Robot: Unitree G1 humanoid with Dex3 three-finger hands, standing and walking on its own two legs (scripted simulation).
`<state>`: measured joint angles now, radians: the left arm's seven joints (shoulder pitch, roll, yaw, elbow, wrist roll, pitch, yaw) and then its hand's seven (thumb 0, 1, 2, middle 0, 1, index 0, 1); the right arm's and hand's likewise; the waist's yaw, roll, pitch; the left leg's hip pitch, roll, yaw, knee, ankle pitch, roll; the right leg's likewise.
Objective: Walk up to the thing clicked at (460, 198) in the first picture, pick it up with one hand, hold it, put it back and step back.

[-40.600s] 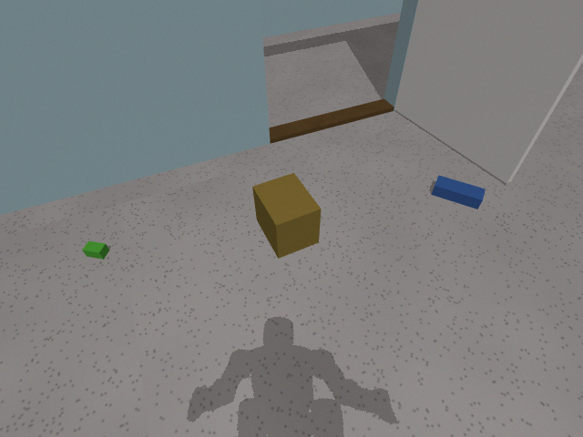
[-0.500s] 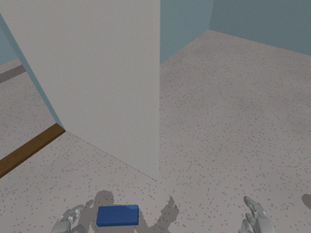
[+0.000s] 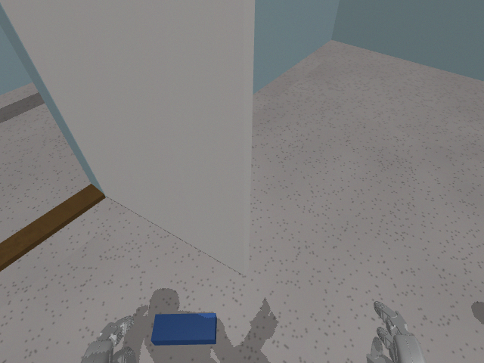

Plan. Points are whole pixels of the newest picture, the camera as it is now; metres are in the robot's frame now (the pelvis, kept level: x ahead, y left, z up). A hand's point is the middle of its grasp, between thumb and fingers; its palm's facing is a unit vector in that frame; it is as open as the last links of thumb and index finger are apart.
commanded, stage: home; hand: left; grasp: from above
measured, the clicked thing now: (185, 329) +0.40 +0.23 -0.68
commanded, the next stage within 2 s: stand in 1.42 s
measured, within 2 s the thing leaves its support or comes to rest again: neither
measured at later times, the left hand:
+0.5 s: hand out of the picture +0.15 +0.18 -0.05, palm faces +0.04 -0.98 -0.20, open 7.4 cm
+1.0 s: hand out of the picture +0.16 +0.18 -0.05, palm faces +0.04 -0.98 -0.20, open 7.4 cm
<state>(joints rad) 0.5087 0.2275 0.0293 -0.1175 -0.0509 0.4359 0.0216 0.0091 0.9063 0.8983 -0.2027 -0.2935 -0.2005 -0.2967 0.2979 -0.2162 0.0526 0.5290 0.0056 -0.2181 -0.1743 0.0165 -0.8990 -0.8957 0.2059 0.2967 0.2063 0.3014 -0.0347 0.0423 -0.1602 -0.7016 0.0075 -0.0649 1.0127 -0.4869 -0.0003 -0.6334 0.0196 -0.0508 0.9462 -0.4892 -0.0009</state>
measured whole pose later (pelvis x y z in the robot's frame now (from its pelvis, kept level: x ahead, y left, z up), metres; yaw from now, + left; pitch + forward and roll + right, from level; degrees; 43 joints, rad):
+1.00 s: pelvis +0.00 +0.00 +0.00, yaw +0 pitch +10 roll -3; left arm 0.51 0.23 0.03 -0.13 -0.05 0.44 0.02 0.01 0.91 0.90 -0.20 -0.29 -0.20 -0.30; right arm 0.30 -0.22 0.04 0.53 0.01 -0.22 -0.17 0.02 -0.90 -0.90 0.21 0.30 0.21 0.30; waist -0.04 0.04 -0.17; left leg -0.70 0.01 -0.06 1.02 -0.50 0.00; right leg -0.64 0.02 -0.05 0.95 -0.50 0.00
